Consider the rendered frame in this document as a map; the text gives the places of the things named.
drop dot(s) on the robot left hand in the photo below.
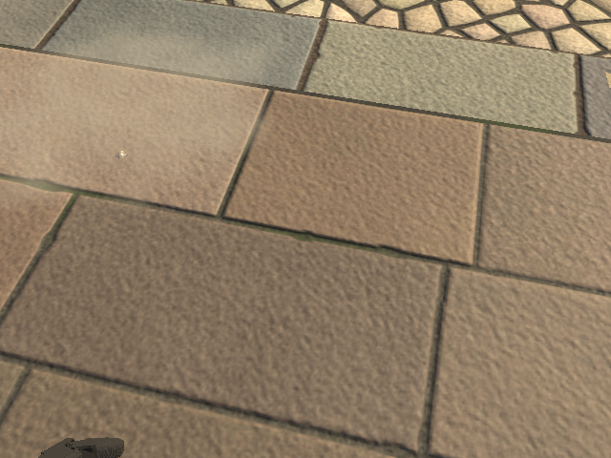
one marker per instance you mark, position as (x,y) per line
(88,448)

